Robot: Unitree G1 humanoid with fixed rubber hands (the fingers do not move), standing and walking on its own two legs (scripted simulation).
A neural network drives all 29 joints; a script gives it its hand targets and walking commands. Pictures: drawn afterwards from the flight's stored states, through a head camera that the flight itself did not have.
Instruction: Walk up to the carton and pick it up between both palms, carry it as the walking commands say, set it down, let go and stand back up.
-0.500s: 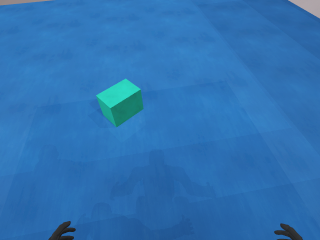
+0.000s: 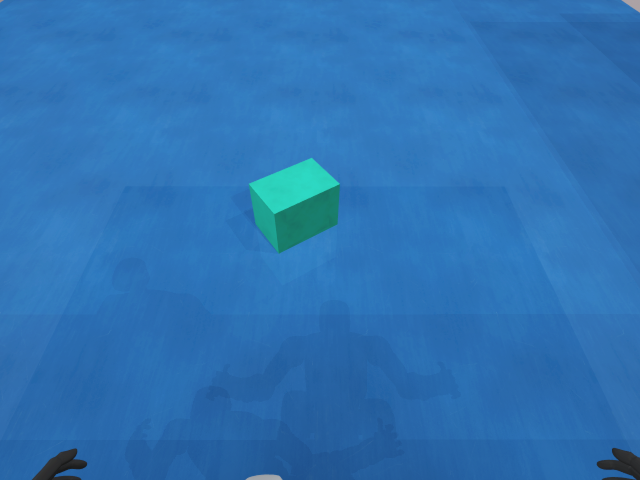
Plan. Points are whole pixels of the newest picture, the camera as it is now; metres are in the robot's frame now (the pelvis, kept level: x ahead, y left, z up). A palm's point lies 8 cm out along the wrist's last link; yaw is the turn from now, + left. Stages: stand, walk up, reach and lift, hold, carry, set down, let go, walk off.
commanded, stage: walk up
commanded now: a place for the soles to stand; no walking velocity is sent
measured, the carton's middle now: (295, 205) +1.20 +0.17 -0.65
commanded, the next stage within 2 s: none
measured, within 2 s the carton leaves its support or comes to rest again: neither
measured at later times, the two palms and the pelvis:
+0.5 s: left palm (93, 369) +0.25 +0.35 -0.04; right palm (560, 354) +0.31 -0.33 -0.08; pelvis +0.19 +0.00 +0.00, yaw +8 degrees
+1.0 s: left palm (134, 271) +0.44 +0.37 -0.08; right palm (517, 249) +0.49 -0.30 -0.05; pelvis +0.38 +0.04 +0.00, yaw +7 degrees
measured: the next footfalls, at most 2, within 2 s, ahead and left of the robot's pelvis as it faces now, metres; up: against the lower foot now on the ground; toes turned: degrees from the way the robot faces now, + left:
right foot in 0.34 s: +0.28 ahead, -0.11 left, +0.00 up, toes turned +0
left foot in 0.70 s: +0.40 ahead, +0.16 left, +0.00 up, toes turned +12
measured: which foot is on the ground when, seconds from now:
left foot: down 0.00-0.36, up 0.38-0.68, down 0.70-1.00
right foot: down 0.00-0.00, up 0.02-0.32, down 0.34-0.72, up 0.74-1.00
